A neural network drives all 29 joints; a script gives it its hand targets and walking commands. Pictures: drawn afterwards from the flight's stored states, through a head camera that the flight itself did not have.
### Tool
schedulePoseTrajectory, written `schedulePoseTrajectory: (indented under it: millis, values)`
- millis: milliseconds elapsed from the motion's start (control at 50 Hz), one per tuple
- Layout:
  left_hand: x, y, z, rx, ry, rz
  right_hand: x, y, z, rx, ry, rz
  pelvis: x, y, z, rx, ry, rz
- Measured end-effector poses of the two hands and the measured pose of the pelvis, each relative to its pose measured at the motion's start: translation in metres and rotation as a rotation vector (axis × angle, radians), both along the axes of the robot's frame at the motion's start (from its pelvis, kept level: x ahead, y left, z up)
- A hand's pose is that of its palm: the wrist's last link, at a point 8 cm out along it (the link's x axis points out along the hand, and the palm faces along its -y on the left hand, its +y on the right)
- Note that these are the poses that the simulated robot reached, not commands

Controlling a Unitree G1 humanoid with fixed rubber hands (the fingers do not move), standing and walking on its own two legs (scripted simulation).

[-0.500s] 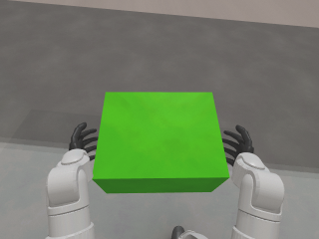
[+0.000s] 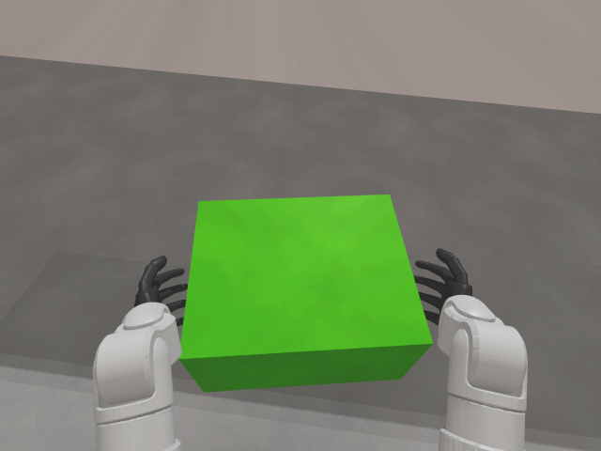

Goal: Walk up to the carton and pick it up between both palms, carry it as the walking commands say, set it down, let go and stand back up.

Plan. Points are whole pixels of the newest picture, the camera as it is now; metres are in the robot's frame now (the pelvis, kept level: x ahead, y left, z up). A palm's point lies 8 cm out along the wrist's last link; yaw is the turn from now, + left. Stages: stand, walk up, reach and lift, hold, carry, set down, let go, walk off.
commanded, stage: carry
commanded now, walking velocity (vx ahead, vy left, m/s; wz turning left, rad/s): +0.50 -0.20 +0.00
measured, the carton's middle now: (299, 290) +0.34 +0.01 +0.02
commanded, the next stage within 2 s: none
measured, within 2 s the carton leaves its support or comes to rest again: neither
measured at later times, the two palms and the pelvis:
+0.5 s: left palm (270, 184) +0.56 +0.07 +0.05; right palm (463, 191) +0.56 -0.29 +0.06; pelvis +0.27 -0.10 -0.02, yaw -1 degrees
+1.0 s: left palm (285, 147) +0.66 +0.05 +0.07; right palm (464, 152) +0.66 -0.32 +0.08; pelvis +0.39 -0.12 -0.01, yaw -1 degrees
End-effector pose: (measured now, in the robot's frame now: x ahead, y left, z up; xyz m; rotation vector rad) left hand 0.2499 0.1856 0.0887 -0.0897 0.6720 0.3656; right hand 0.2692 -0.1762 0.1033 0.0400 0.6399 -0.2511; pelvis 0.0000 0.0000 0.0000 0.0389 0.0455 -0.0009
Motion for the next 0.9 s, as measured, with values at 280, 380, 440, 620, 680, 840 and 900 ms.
schedulePoseTrajectory:
  millis: [280,380,440,620,680,840,900]
  values:
    - [0.197,-0.054,-0.032,0.038,0.18,-0.15,0.141,-0.052,-0.043,-0.042,0.187,-0.102,0.162,-0.029,-0.002,-0.042,-0.039,-0.029]
    - [0.259,-0.084,-0.032,0.002,0.12,-0.153,0.204,-0.081,-0.031,-0.008,0.125,-0.165,0.212,-0.061,0.0,-0.06,-0.027,-0.023]
    - [0.29,-0.1,-0.033,-0.008,0.041,-0.099,0.25,-0.099,-0.031,0.009,0.045,-0.134,0.25,-0.089,-0.016,-0.024,-0.025,-0.005]
    - [0.333,-0.13,-0.046,0.046,0.158,-0.059,0.32,-0.13,-0.055,0.028,0.154,-0.053,0.308,-0.113,-0.006,-0.035,0.021,-0.005]
    - [0.352,-0.131,-0.045,0.009,0.118,-0.049,0.334,-0.131,-0.047,0.028,0.116,-0.079,0.326,-0.119,-0.008,-0.044,0.025,-0.007]
    - [0.392,-0.139,-0.026,-0.003,0.023,-0.053,0.374,-0.139,-0.023,0.014,0.016,-0.069,0.372,-0.131,-0.006,-0.046,0.048,-0.009]
    - [0.402,-0.141,-0.018,0.015,0.015,-0.064,0.382,-0.142,-0.02,0.007,0.009,-0.049,0.383,-0.129,-0.005,-0.043,0.048,-0.005]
